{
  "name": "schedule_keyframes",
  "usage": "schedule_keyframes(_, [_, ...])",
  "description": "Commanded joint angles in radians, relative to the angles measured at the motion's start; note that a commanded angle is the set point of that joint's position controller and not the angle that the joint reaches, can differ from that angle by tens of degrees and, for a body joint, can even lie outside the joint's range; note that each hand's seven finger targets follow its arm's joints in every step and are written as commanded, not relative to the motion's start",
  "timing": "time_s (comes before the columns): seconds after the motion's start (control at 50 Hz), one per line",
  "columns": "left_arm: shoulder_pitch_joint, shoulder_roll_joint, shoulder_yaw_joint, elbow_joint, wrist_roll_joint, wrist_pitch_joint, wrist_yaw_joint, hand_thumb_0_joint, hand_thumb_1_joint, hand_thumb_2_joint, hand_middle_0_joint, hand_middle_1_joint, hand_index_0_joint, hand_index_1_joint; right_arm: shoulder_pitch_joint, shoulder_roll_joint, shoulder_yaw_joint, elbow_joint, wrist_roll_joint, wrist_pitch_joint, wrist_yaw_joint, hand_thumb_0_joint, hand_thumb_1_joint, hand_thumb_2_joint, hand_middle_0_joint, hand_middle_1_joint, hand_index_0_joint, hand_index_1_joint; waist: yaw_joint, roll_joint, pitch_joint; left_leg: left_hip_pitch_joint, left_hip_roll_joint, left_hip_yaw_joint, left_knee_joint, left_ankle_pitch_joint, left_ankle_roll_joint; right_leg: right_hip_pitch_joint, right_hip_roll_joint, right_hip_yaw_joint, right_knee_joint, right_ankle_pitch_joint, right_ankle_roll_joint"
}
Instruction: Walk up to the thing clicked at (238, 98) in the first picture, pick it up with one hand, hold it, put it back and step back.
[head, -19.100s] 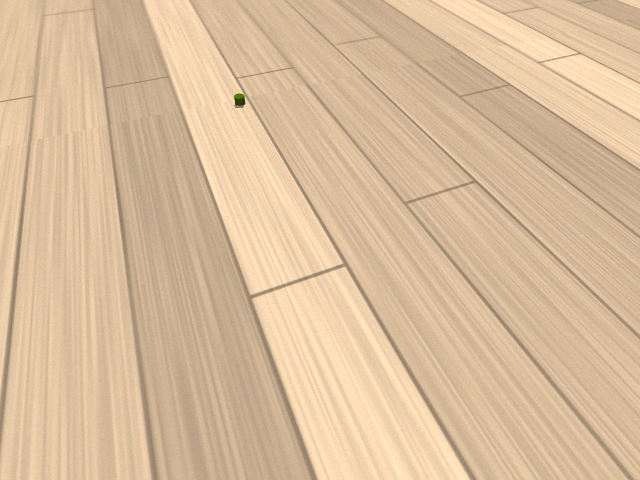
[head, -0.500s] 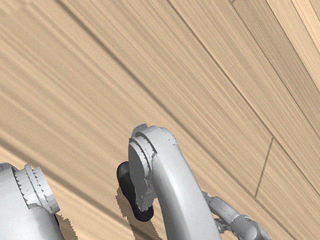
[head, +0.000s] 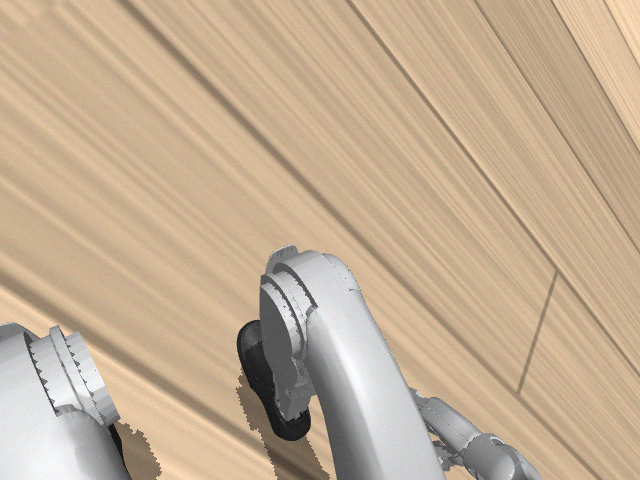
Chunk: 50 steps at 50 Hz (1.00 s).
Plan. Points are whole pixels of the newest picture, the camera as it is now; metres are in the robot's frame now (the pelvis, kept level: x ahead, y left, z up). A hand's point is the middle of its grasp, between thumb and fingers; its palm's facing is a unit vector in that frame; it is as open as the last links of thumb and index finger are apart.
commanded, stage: settle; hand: left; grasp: from above
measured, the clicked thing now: out of the picture +0.43 +0.39 -0.28
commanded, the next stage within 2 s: lift in 0.78 s
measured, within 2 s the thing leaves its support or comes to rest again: leaves its support in 0.08 s
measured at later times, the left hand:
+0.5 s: hand out of the picture +0.41 +0.39 -0.16, palm faces -0.41 -0.15 -0.90, open 6.0 cm
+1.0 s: hand out of the picture +0.41 +0.39 -0.11, palm faces -0.42 -0.14 -0.89, open 5.9 cm
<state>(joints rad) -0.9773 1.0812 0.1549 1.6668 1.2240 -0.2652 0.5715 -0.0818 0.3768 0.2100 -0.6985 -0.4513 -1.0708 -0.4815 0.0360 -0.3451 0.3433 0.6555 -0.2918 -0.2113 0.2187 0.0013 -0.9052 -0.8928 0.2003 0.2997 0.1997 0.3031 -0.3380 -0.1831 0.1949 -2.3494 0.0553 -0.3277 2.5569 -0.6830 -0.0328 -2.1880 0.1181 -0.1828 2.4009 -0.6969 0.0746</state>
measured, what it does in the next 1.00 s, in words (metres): stands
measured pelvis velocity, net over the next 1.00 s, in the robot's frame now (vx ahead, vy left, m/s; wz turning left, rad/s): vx -0.01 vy -0.01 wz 0.10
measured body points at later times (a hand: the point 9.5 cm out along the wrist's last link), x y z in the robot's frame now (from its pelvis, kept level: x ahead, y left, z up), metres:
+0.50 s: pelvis +0.00 +0.00 +0.01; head +0.23 +0.13 +0.38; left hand +0.43 +0.40 -0.11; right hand +0.13 -0.24 -0.07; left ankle +0.07 +0.14 -0.27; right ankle +0.11 -0.12 -0.27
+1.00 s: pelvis -0.01 -0.01 +0.03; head +0.22 +0.10 +0.41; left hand +0.43 +0.39 -0.06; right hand +0.10 -0.27 -0.06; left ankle +0.07 +0.14 -0.27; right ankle +0.11 -0.12 -0.27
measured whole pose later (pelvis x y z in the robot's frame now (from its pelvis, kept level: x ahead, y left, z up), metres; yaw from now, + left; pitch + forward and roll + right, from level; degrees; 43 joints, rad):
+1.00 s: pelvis -0.01 -0.01 +0.03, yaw +6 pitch +31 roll -10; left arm -0.92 0.85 0.09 1.27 1.17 -0.18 0.21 -0.08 0.36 0.22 -0.73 -0.42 -1.12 -0.48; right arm 0.16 -0.30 0.13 0.65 -0.13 -0.01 0.14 0.00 -0.92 -0.90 0.20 0.30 0.20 0.30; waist -0.23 -0.01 0.00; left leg -2.34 0.04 -0.20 2.39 -0.61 -0.02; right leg -2.19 0.06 -0.10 2.31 -0.69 0.05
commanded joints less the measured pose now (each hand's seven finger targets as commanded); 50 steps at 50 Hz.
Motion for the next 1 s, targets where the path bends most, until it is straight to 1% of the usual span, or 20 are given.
schedule_keyframes(0.0, [-0.257, 0.28, 0.02, -0.214, -0.012, 0.006, 0.026, 0.0, 0.833, 0.434, -1.114, -0.537, -1.168, -0.483, 0.151, -0.323, -0.114, 0.004, 0.007, 0.002, -0.01, 0.0, -0.905, -0.9, 0.2, 0.3, 0.199, 0.3, -0.006, 0.628, -0.715, 0.545, 0.036, 0.143, -0.25, 0.216, 0.024, 0.326, 0.017, -0.117, -0.209, 0.292, -0.085])
schedule_keyframes(0.02, [-0.24, 0.278, 0.023, -0.225, -0.009, 0.009, 0.026, 0.0, 0.842, 0.445, -1.124, -0.539, -1.176, -0.488, 0.142, -0.321, -0.119, -0.002, 0.012, 0.003, -0.011, 0.0, -0.905, -0.9, 0.2, 0.3, 0.199, 0.3, 0.005, 0.645, -0.739, 0.567, 0.035, 0.144, -0.249, 0.232, 0.022, 0.329, 0.015, -0.115, -0.204, 0.307, -0.087])
schedule_keyframes(0.06, [-0.199, 0.247, 0.007, -0.19, 0.001, 0.022, 0.015, 0.0, 0.841, 0.434, -1.12, -0.536, -1.174, -0.483, 0.149, -0.314, -0.128, 0.011, 0.015, 0.001, -0.005, 0.0, -0.906, -0.9, 0.2, 0.3, 0.199, 0.3, 0.002, 0.634, -0.693, 0.545, 0.035, 0.151, -0.244, 0.22, 0.024, 0.301, 0.015, -0.11, -0.201, 0.295, -0.087])
schedule_keyframes(0.12, [-0.211, 0.268, 0.045, -0.282, -0.008, 0.033, 0.0, 0.0, 0.854, 0.466, -1.128, -0.552, -1.18, -0.5, 0.166, -0.311, -0.151, 0.012, 0.026, 0.007, -0.001, 0.0, -0.904, -0.899, 0.2, 0.3, 0.199, 0.3, 0.028, 0.673, -0.751, 0.572, 0.031, 0.156, -0.263, 0.238, 0.019, 0.303, 0.013, -0.107, -0.205, 0.301, -0.091])
schedule_keyframes(0.2, [-0.204, 0.176, 0.001, -0.345, -0.027, 0.06, -0.036, 0.0, 0.866, 0.466, -1.146, -0.544, -1.194, -0.497, 0.162, -0.289, -0.18, 0.005, 0.046, 0.015, 0.006, 0.0, -0.907, -0.901, 0.199, 0.3, 0.199, 0.3, 0.039, 0.673, -0.771, 0.563, 0.025, 0.171, -0.27, 0.224, 0.024, 0.277, 0.009, -0.092, -0.218, 0.296, -0.095])
schedule_keyframes(0.24, [-0.195, 0.18, 0.015, -0.381, -0.028, 0.075, -0.054, 0.0, 0.871, 0.453, -1.134, -0.549, -1.19, -0.493, 0.176, -0.289, -0.199, 0.013, 0.057, 0.023, 0.007, 0.0, -0.902, -0.898, 0.2, 0.299, 0.199, 0.299, 0.06, 0.685, -0.806, 0.579, 0.023, 0.174, -0.282, 0.243, 0.021, 0.27, 0.009, -0.088, -0.214, 0.304, -0.097])
schedule_keyframes(0.32, [-0.203, 0.069, -0.045, -0.366, -0.054, 0.102, -0.119, 0.0, 0.88, 0.456, -1.144, -0.547, -1.198, -0.493, 0.196, -0.273, -0.233, 0.005, 0.085, 0.047, 0.011, 0.0, -0.901, -0.898, 0.2, 0.299, 0.199, 0.299, 0.053, 0.616, -0.775, 0.524, 0.015, 0.173, -0.31, 0.178, 0.03, 0.223, 0.0, -0.078, -0.233, 0.253, -0.099])
schedule_keyframes(0.44, [-0.224, 0.03, -0.071, -0.408, -0.072, 0.109, -0.201, 0.0, 0.827, 0.431, -1.109, -0.554, -1.165, -0.498, 0.233, -0.256, -0.254, -0.007, 0.127, 0.08, -0.002, 0.0, -0.907, -0.9, 0.2, 0.3, 0.199, 0.3, 0.066, 0.522, -0.781, 0.491, 0.001, 0.185, -0.33, 0.148, 0.045, 0.244, -0.011, -0.051, -0.266, 0.226, -0.098])
schedule_keyframes(0.58, [-0.268, 0.069, -0.037, -0.506, -0.053, 0.08, -0.252, 0.0, 0.831, 0.484, -1.147, -0.541, -1.188, -0.501, 0.243, -0.234, -0.27, -0.026, 0.151, 0.124, -0.031, 0.0, -0.909, -0.901, 0.199, 0.3, 0.199, 0.3, 0.091, 0.555, -0.846, 0.534, -0.008, 0.201, -0.35, 0.156, 0.041, 0.255, -0.021, -0.025, -0.273, 0.209, -0.105])
schedule_keyframes(0.64, [-0.27, 0.072, -0.017, -0.54, -0.051, 0.077, -0.254, 0.0, 0.842, 0.432, -1.121, -0.551, -1.177, -0.495, 0.255, -0.225, -0.274, -0.026, 0.152, 0.144, -0.041, 0.0, -0.904, -0.899, 0.2, 0.3, 0.2, 0.3, 0.103, 0.556, -0.887, 0.541, -0.014, 0.222, -0.344, 0.195, 0.043, 0.278, -0.023, -0.014, -0.286, 0.241, -0.103])
schedule_keyframes(0.7, [-0.258, 0.065, -0.022, -0.531, -0.044, 0.078, -0.262, 0.0, 0.802, 0.417, -1.096, -0.54, -1.149, -0.487, 0.266, -0.217, -0.278, -0.022, 0.156, 0.159, -0.053, 0.0, -0.908, -0.9, 0.2, 0.3, 0.2, 0.3, 0.099, 0.562, -0.864, 0.551, -0.015, 0.23, -0.36, 0.189, 0.043, 0.276, -0.028, -0.008, -0.297, 0.234, -0.104])
schedule_keyframes(0.74, [-0.245, 0.083, -0.005, -0.519, -0.037, 0.084, -0.27, 0.0, 0.797, 0.474, -1.096, -0.555, -1.142, -0.509, 0.272, -0.225, -0.286, -0.024, 0.158, 0.169, -0.06, 0.0, -0.906, -0.899, 0.2, 0.3, 0.2, 0.3, 0.108, 0.534, -0.871, 0.555, -0.016, 0.23, -0.362, 0.191, 0.044, 0.264, -0.029, -0.007, -0.308, 0.223, -0.11])
schedule_keyframes(0.78, [-0.273, 0.076, -0.009, -0.546, -0.042, 0.082, -0.276, 0.0, 0.825, 0.468, -1.109, -0.567, -1.158, -0.518, 0.279, -0.219, -0.288, -0.027, 0.156, 0.177, -0.067, 0.0, -0.907, -0.899, 0.2, 0.3, 0.2, 0.3, 0.1, 0.53, -0.892, 0.55, -0.019, 0.238, -0.36, 0.189, 0.05, 0.29, -0.031, 0.001, -0.325, 0.225, -0.104])
schedule_keyframes(0.8, [-0.26, 0.073, -0.007, -0.538, -0.046, 0.084, -0.28, 0.0, 0.842, 0.462, -1.114, -0.572, -1.168, -0.517, 0.279, -0.212, -0.289, -0.026, 0.158, 0.181, -0.069, 0.0, -0.904, -0.898, 0.2, 0.3, 0.2, 0.3, 0.109, 0.519, -0.896, 0.546, -0.017, 0.236, -0.368, 0.176, 0.05, 0.289, -0.029, 0.006, -0.323, 0.207, -0.105])
schedule_keyframes(0.84, [-0.254, 0.054, -0.021, -0.518, -0.055, 0.086, -0.293, 0.0, 0.86, 0.456, -1.114, -0.585, -1.172, -0.526, 0.282, -0.219, -0.291, -0.025, 0.158, 0.185, -0.078, 0.0, -0.904, -0.897, 0.2, 0.3, 0.2, 0.3, 0.096, 0.499, -0.856, 0.524, -0.02, 0.238, -0.37, 0.153, 0.053, 0.265, -0.032, 0.002, -0.339, 0.185, -0.108])
schedule_keyframes(0.86, [-0.262, 0.061, -0.026, -0.51, -0.053, 0.085, -0.299, 0.0, 0.816, 0.376, -1.119, -0.578, -1.184, -0.51, 0.288, -0.212, -0.288, -0.022, 0.158, 0.188, -0.082, 0.0, -0.94, -0.912, 0.199, 0.3, 0.199, 0.3, 0.094, 0.491, -0.844, 0.504, -0.02, 0.236, -0.376, 0.138, 0.053, 0.277, -0.029, 0.012, -0.345, 0.158, -0.111])
schedule_keyframes(0.88, [-0.237, 0.067, -0.017, -0.508, -0.053, 0.088, -0.306, 0.0, 0.736, 0.391, -1.039, -0.508, -1.104, -0.449, 0.287, -0.211, -0.295, -0.026, 0.161, 0.191, -0.086, 0.0, -0.887, -0.891, 0.201, 0.3, 0.2, 0.3, 0.105, 0.478, -0.85, 0.518, -0.02, 0.238, -0.383, 0.133, 0.054, 0.283, -0.031, 0.013, -0.351, 0.156, -0.109])
schedule_keyframes(0.9, [-0.243, 0.07, -0.016, -0.533, -0.056, 0.09, -0.312, 0.0, 0.776, 0.335, -1.087, -0.548, -1.152, -0.48, 0.29, -0.217, -0.299, -0.026, 0.163, 0.193, -0.09, 0.0, -0.939, -0.911, 0.199, 0.3, 0.199, 0.3, 0.111, 0.489, -0.85, 0.525, -0.023, 0.243, -0.39, 0.136, 0.053, 0.277, -0.035, 0.007, -0.358, 0.159, -0.109])
schedule_keyframes(0.94, [-0.232, 0.056, -0.023, -0.553, -0.07, 0.098, -0.332, 0.0, 0.756, 0.385, -1.045, -0.562, -1.11, -0.494, 0.293, -0.209, -0.305, -0.028, 0.168, 0.197, -0.094, 0.0, -0.919, -0.905, 0.199, 0.3, 0.199, 0.3, 0.122, 0.525, -0.896, 0.571, -0.022, 0.244, -0.414, 0.15, 0.05, 0.296, -0.037, 0.01, -0.353, 0.177, -0.11])
schedule_keyframes(0.98, [-0.21, 0.062, -0.005, -0.585, -0.09, 0.106, -0.349, 0.0, 0.742, 0.394, -1.034, -0.571, -1.098, -0.503, 0.302, -0.211, -0.316, -0.027, 0.177, 0.204, -0.098, 0.0, -0.919, -0.905, 0.199, 0.3, 0.199, 0.3, 0.144, 0.521, -0.92, 0.598, -0.024, 0.244, -0.439, 0.154, 0.049, 0.299, -0.039, 0.009, -0.36, 0.181, -0.111])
